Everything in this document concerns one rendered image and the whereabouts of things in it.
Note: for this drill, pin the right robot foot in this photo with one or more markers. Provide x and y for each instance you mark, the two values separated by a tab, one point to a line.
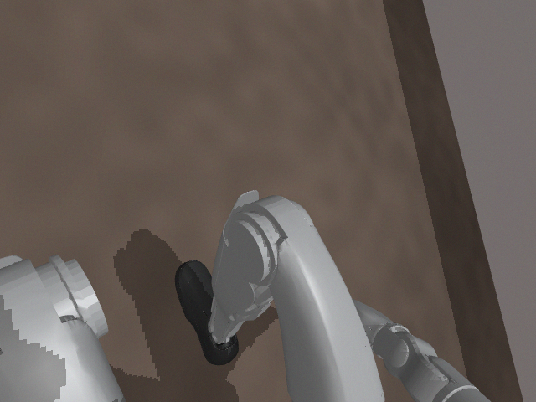
195	293

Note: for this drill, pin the right robot hand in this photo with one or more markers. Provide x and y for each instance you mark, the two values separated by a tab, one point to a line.
371	319

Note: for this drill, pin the right robot arm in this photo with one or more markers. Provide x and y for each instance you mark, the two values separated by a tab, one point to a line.
414	362

